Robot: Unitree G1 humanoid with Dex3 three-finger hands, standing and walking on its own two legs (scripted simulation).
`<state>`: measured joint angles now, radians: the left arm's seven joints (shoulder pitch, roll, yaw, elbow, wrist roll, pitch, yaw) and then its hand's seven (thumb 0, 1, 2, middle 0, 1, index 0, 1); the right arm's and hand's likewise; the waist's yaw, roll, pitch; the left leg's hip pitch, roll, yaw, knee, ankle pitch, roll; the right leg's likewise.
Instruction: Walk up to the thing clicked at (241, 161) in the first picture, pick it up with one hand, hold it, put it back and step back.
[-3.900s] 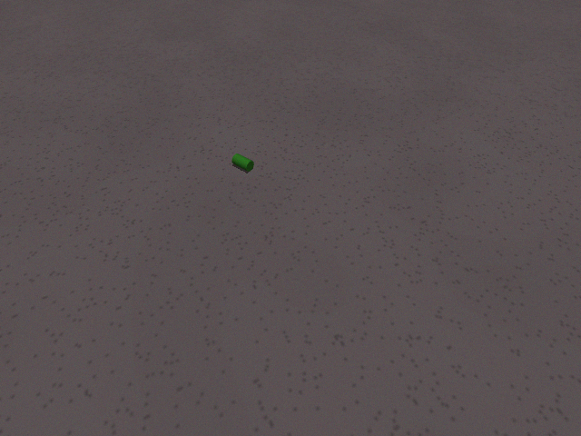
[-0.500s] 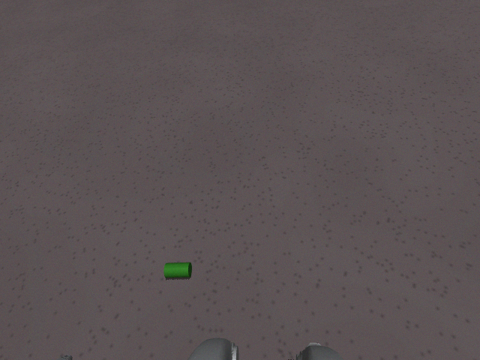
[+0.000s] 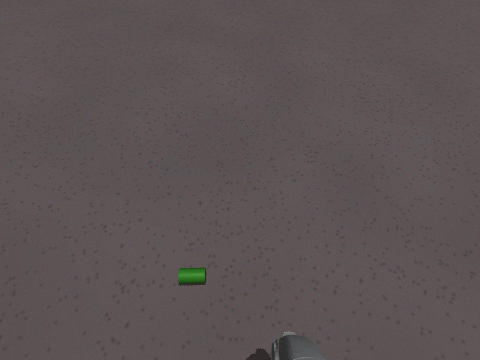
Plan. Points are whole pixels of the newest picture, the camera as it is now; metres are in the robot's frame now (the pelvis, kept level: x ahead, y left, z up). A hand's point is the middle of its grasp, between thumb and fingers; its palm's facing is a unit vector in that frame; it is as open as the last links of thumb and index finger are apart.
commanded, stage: walk up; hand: left
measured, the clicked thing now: (192, 275) +0.52 +0.18 -0.71
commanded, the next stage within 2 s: stand in 1.68 s
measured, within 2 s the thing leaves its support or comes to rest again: neither
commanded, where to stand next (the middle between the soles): +0.13 -0.03 m, yaw -2 degrees
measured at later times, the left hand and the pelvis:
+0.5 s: hand out of the picture +0.15 +0.26 -0.14, palm faces -0.08 -0.92 -0.37, open 7.4 cm; pelvis +0.02 +0.00 +0.01, yaw -3 degrees
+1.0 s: hand out of the picture +0.14 +0.21 -0.12, palm faces -0.07 -0.95 -0.31, open 7.4 cm; pelvis +0.02 -0.02 +0.03, yaw -4 degrees
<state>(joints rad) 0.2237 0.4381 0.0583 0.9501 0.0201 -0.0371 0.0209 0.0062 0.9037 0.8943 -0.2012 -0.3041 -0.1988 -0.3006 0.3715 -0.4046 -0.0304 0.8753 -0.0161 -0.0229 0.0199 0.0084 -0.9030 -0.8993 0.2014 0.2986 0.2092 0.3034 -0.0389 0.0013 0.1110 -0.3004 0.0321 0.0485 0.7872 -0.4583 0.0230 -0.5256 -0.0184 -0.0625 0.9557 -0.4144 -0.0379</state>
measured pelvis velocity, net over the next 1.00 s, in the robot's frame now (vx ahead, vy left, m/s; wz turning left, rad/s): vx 0.02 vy -0.02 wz -0.06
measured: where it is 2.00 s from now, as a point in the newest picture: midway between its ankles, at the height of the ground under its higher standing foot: outside the picture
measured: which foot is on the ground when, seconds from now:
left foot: down 0.00-1.00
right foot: up 0.00-0.06, down 0.08-1.00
